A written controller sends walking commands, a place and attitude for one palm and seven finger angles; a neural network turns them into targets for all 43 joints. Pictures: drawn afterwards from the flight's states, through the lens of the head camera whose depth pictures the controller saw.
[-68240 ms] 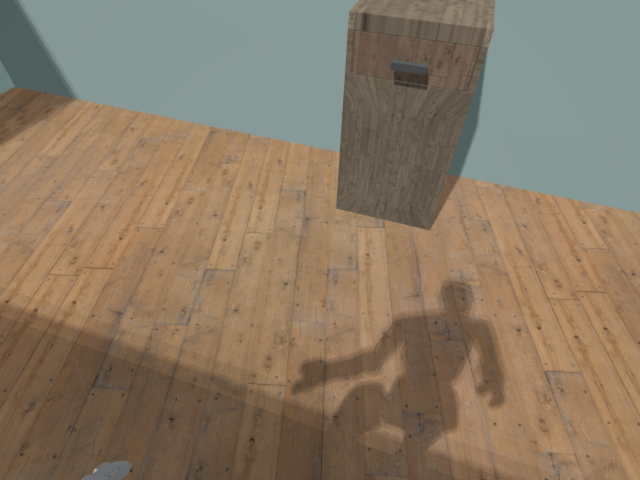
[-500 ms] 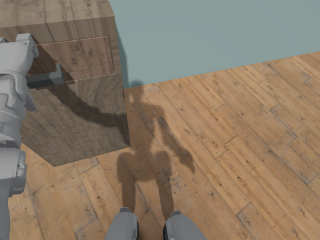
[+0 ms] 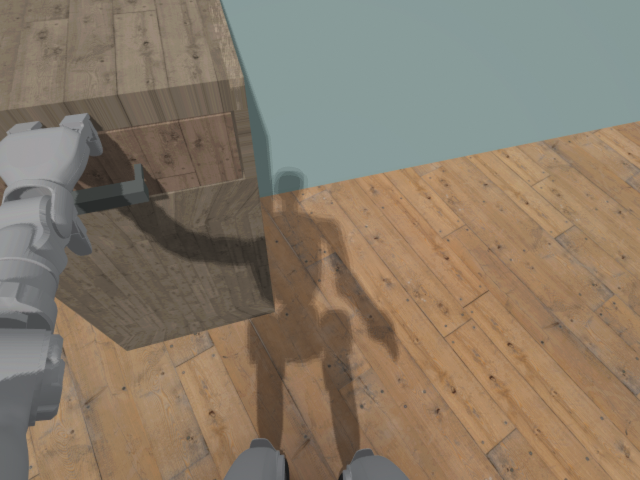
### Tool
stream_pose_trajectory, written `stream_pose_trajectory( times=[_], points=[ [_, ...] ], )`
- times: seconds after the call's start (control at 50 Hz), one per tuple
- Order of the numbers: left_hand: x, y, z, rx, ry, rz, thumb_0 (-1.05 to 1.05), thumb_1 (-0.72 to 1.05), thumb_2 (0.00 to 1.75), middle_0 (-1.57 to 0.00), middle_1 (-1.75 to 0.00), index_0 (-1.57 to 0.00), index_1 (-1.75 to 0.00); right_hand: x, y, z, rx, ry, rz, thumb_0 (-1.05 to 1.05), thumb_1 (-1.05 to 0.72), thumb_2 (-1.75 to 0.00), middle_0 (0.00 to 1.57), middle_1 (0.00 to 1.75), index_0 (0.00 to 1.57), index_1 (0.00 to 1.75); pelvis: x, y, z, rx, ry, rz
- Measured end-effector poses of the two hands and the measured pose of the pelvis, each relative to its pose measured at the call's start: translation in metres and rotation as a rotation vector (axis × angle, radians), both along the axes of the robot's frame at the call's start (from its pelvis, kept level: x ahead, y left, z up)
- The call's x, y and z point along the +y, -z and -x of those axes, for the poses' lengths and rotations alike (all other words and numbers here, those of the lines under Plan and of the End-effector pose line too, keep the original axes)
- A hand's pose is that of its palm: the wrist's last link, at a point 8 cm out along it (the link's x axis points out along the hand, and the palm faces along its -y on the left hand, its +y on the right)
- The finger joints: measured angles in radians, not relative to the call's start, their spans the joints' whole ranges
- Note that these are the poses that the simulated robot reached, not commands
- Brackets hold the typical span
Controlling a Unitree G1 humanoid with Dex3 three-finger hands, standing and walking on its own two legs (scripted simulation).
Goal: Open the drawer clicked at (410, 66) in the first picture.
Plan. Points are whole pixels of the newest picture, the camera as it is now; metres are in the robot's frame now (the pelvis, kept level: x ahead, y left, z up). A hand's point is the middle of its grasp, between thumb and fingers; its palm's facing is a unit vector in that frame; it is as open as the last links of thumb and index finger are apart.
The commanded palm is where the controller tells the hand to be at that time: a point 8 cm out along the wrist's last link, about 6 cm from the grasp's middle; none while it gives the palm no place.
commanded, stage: lift the fingers back up to retry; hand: left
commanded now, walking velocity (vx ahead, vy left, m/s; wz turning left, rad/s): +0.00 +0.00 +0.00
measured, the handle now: (104, 186) +0.52 +0.29 +0.00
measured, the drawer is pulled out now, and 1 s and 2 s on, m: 0.00 0.00 0.00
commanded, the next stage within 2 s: re-aim the fingers above the handle in 0.14 s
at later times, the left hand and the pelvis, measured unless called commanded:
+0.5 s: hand (69, 186) +0.48 +0.30 +0.06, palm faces -0.04 -0.01 -1.00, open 13.5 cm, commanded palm +0.47 +0.32 +0.12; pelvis +0.03 -0.02 +0.01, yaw +1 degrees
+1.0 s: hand (68, 186) +0.48 +0.30 +0.06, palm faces -0.03 -0.02 -1.00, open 13.5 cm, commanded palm +0.46 +0.33 +0.12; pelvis +0.04 -0.01 +0.01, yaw +0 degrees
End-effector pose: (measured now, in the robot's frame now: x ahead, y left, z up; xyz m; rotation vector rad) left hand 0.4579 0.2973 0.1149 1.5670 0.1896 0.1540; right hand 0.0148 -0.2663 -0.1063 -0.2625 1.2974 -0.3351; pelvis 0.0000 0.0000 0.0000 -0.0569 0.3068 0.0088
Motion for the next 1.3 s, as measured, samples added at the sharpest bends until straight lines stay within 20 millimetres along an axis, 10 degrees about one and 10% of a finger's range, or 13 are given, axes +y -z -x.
stream_pose_trajectory(
  times=[0.4,1.3],
  points=[
    [-0.001,-0.002,-0.001,0.014,-0.013,0.007,0.0,-0.49,0.3,-0.41,-1.22,-0.38,-1.21,-0.017,-0.008,-0.078,-0.076,-0.054,-0.013,0.0,-0.9,-0.9,0.2,0.3,0.2,0.3,-0.015,-0.011,-0.031,-0.014,-0.012,-0.013],
    [0.003,-0.002,0.001,-0.002,0.022,0.012,0.0,-0.49,0.3,-0.42,-1.22,-0.37,-1.21,-0.011,-0.005,-0.061,-0.037,-0.001,-0.023,0.0,-0.9,-0.9,0.2,0.3,0.2,0.3,-0.006,-0.01,-0.03,-0.022,0.012,-0.011]
  ],
)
